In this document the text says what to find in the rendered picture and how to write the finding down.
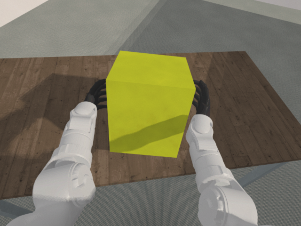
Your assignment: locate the left robot hand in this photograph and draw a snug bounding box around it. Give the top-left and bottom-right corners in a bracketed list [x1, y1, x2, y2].
[84, 79, 107, 110]

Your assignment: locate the right robot hand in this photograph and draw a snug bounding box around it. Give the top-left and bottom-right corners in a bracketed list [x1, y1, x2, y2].
[192, 80, 210, 117]

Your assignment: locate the left robot upper arm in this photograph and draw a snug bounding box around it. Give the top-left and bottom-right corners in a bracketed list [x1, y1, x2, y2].
[6, 162, 96, 226]

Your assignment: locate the right robot upper arm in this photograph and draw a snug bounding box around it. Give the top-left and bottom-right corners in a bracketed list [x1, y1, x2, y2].
[198, 186, 271, 226]

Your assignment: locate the table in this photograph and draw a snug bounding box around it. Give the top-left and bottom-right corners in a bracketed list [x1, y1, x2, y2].
[0, 51, 301, 219]

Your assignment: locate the right robot forearm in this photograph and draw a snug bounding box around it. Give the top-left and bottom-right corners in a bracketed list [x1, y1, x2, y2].
[186, 114, 245, 193]

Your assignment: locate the carton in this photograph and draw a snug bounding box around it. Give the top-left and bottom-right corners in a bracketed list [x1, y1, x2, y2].
[106, 50, 196, 158]

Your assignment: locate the left robot forearm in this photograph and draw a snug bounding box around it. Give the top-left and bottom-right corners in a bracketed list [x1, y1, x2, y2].
[32, 101, 97, 203]

